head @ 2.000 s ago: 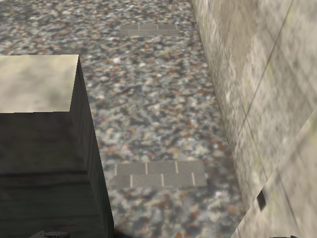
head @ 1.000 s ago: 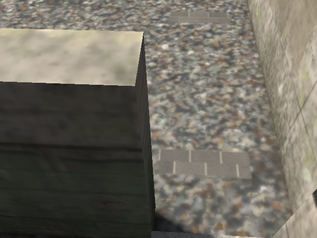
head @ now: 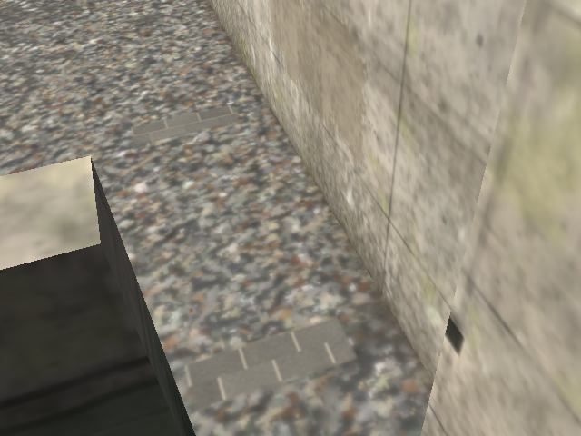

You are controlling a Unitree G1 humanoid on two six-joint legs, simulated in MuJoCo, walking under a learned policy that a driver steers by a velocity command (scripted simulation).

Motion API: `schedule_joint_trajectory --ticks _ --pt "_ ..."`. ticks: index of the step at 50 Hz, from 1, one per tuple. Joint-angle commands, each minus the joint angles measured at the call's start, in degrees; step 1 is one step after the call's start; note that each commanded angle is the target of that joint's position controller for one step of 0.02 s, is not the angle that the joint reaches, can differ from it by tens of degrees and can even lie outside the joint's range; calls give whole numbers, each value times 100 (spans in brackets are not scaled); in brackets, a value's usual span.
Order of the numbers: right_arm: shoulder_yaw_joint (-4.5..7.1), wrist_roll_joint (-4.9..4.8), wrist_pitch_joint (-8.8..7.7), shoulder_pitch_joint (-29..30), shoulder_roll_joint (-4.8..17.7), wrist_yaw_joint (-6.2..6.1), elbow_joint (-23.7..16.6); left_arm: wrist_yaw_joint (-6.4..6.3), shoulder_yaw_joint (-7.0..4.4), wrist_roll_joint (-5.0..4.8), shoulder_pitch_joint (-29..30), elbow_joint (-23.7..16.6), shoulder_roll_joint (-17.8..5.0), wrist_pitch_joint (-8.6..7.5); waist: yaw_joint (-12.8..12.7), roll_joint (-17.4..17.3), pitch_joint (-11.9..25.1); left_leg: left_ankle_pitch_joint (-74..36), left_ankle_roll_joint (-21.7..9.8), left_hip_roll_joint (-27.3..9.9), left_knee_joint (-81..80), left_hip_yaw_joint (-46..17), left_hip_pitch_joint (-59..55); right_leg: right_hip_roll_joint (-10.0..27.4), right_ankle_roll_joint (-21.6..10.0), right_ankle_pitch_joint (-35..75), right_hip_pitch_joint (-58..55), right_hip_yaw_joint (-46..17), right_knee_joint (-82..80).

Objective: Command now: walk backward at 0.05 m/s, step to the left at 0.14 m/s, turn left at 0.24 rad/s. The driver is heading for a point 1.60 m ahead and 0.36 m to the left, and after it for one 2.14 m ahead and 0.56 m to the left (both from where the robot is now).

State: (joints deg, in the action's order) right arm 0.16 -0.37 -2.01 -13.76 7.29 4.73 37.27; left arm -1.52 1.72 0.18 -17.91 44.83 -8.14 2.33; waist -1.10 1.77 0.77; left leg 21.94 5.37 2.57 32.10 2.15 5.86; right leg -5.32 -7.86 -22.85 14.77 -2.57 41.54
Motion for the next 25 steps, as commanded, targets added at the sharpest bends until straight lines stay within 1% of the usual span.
schedule_joint_trajectory --ticks 1,2,3,4,5,6,7,8,9,10,11,12,13,14,15,16,17,18,19,20,21,22,23,24,25 --pt "274 -66 85 330 601 -55 -330 45 -126 5 -588 36 -458 -124 -231 317 -301 -2071 -478 97 -212 -77 1043 602 567 1130 -974 -968 -1653" --pt "311 -68 133 393 613 -57 -363 17 -137 -3 -626 77 -474 -121 -215 283 -424 -1929 -457 135 -139 -105 1216 685 528 928 -952 -1023 -1812" --pt "399 -129 220 435 704 -112 -383 -39 -153 -15 -664 79 -514 -105 -267 244 -508 -1745 -371 192 187 -87 1622 760 493 950 -1130 -1168 -1959" --pt "414 -141 307 502 679 -135 -469 -116 -183 14 -778 126 -568 -103 -279 319 -506 -1434 -324 252 571 -140 1951 839 462 1002 -1240 -1232 -2026" --pt "394 -199 411 438 561 -140 -462 -160 -171 55 -788 142 -560 -100 -245 261 -442 -1361 -283 269 807 -240 2001 848 486 1130 -1197 -1106 -2058" --pt "432 -217 385 -76 898 -253 -409 -139 -191 216 -269 -436 -694 -193 -252 560 -209 -1438 -6 834 1010 660 1358 518 337 -1057 -610 -371 -2276" --pt "442 -121 382 -118 865 -346 -353 -136 -237 158 -92 -506 -730 -264 -183 657 -342 -1191 52 801 1089 687 1163 545 272 -1304 -148 -400 -2575" --pt "411 10 454 -573 787 -415 -73 -172 -317 60 -89 -423 -916 -263 -86 1093 -455 -1321 8 856 1323 815 666 429 489 -1177 373 -186 -2825" --pt "408 68 451 -735 808 -469 -6 -225 -327 -26 -226 -421 -834 -268 -87 906 -685 -1277 -79 824 1138 870 682 377 554 -881 426 -74 -2750" --pt "425 79 420 -969 955 -478 162 -221 -396 -91 -347 -481 -973 -326 -91 668 -682 -595 -222 1049 1563 1323 380 467 749 45 448 -38 -3169" --pt "464 114 405 -1199 1095 -482 244 -221 -485 -82 -226 -502 -1195 -330 13 891 -723 -432 -339 1046 1616 1344 407 395 958 597 457 40 -3135" --pt "479 218 469 -1857 1343 -581 308 -252 -608 -116 152 -496 -1440 -142 383 1193 -1159 126 -493 1131 560 1546 643 105 1588 1192 142 616 -3232" --pt "468 407 421 -2278 1522 -659 553 -336 -747 -77 481 -764 -1651 18 489 1141 -1201 20 -573 1202 -605 2042 53 -206 2197 1574 227 1058 -3023" --pt "318 731 347 -3113 1711 -700 437 -379 -718 -147 2173 -1605 -1752 -43 1568 851 -846 276 -1204 632 -921 1024 -2785 -120 2846 4058 2512 654 -2012" --pt "411 225 283 -4078 1357 -638 852 -339 -691 -133 2858 -1622 -1610 -45 2417 -1942 -483 -84 -1993 -1324 -368 -1687 -3938 -55 2162 308 5110 -57 3460" --pt "276 151 208 -3831 1066 -572 593 -112 -584 -304 2244 -1697 -1064 -411 1795 -2115 -150 2785 -3170 -2586 -1186 -5475 -2640 -512 1700 -2724 6550 -1742 6023" --pt "309 59 -115 -2441 1365 -601 113 39 -446 -673 2108 -2160 -767 -655 936 -1903 -877 3940 -3599 -3401 -2425 -6633 -932 7 1489 -2240 7326 -2685 5582" --pt "263 45 -230 -1183 1507 -730 -134 144 -353 -587 1266 -2068 -726 -647 -190 -1337 -973 3564 -3168 -3378 -2667 -5845 22 41 1257 -1611 6890 -2314 5815" --pt "217 84 -176 -569 1543 -793 -203 212 -310 -293 351 -1537 -677 -513 -646 -512 -646 2798 -2488 -2696 -2504 -4542 1109 -33 1064 -559 5338 -1441 6252" --pt "232 295 -66 -139 1832 -789 -225 194 -406 -123 -717 -910 -957 -386 -886 54 -35 1377 -2144 -2063 -2620 -3407 2561 -289 1275 526 3209 -564 7536" --pt "84 232 24 476 1694 -697 -367 184 -404 -109 -1220 -655 -1048 -234 -1090 304 -284 129 -1941 -1577 -2334 -2395 3853 -265 1498 1563 2089 -173 8353" --pt "-143 84 50 845 1402 -605 -395 180 -328 -169 -1304 -620 -973 -110 -1163 147 -422 -767 -1762 -1134 -1864 -1538 4291 -242 1615 2138 1778 70 8432" --pt "-253 53 122 632 1143 -519 -367 146 -317 -197 -1034 -742 -953 -18 -936 12 -499 -1178 -1602 -875 -1384 -919 4007 -209 1569 2193 2005 243 7779" --pt "-240 -103 196 212 1077 -502 -171 79 -236 -86 -499 -1035 -884 51 -644 -242 -627 -1435 -1329 -553 -1068 -625 3281 33 1441 1988 2504 442 6061" --pt "-209 -134 312 -79 1083 -550 -57 49 3 82 24 -1211 -520 140 -397 -226 -500 -1524 -993 -251 -956 -245 2983 365 1286 2360 1924 643 3523"
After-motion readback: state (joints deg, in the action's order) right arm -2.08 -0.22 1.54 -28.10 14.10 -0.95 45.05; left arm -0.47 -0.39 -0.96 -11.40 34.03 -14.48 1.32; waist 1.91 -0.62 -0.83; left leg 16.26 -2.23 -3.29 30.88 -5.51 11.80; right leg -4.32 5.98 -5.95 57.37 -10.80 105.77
